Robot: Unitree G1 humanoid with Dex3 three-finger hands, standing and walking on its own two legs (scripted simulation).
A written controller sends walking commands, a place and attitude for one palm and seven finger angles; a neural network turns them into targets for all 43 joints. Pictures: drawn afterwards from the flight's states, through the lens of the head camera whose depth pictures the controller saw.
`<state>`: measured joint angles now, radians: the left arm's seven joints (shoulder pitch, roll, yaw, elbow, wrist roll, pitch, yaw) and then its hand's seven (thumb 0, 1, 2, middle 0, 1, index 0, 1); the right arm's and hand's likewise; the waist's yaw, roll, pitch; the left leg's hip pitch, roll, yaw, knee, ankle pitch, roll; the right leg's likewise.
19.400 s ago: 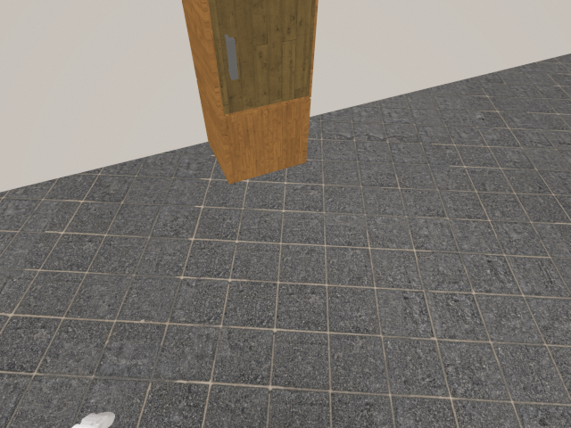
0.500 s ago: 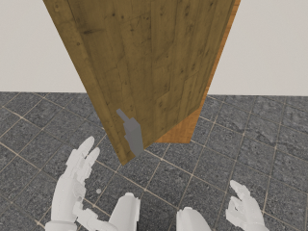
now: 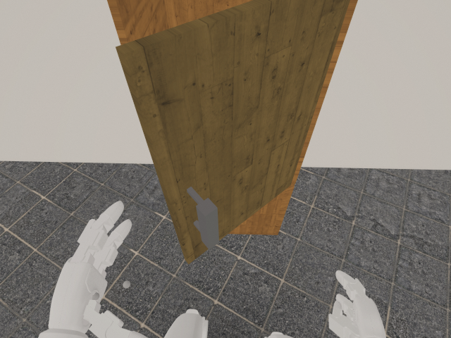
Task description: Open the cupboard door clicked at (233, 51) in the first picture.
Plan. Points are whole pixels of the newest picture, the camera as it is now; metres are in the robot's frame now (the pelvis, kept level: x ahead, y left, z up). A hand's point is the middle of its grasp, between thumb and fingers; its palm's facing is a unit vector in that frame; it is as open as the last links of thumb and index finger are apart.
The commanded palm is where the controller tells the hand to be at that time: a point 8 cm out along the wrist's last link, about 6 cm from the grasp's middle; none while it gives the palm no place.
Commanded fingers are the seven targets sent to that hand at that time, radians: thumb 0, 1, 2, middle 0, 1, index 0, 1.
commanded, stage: draw the hand back to the body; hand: left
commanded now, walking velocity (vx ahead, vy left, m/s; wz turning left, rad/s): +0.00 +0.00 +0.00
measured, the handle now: (201, 218) +0.34 +0.08 -0.01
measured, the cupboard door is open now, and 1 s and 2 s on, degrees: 41 41 41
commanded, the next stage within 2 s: step back with the hand held close in 1.16 s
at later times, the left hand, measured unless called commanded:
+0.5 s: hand (43, 238) +0.21 +0.24 +0.17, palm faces +0.30 -0.86 -0.41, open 12.5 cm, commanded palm +0.17 +0.28 +0.20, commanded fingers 0.00 0.44 0.70 -0.18 -0.30 -0.18 -0.30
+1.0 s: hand out of the picture +0.23 +0.26 +0.24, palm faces +0.44 -0.80 -0.40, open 7.6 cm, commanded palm +0.18 +0.30 +0.26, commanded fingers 0.00 0.90 0.90 -0.20 -0.30 -0.20 -0.30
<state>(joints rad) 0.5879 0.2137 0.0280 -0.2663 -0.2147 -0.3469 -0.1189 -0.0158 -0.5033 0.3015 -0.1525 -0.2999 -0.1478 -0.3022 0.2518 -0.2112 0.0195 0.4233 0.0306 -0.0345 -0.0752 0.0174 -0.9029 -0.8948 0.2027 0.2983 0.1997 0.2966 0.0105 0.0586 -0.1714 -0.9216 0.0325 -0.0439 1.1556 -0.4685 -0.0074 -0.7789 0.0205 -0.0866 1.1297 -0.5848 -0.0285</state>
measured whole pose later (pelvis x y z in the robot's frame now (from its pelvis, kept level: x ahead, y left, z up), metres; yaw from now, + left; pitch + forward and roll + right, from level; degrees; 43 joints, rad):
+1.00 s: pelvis +0.04 +0.00 +0.09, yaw -1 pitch -3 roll +0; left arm 0.49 0.34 0.33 -0.40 -0.07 -0.06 0.12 0.01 0.84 0.88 -0.21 -0.30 -0.20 -0.30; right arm 0.19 -0.24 0.02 0.61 0.01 -0.07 -0.08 0.02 -0.90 -0.89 0.20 0.30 0.20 0.30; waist 0.07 0.07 -0.01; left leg -0.18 0.01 0.03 0.47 -0.24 0.00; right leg -0.06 0.00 -0.02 0.44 -0.32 -0.01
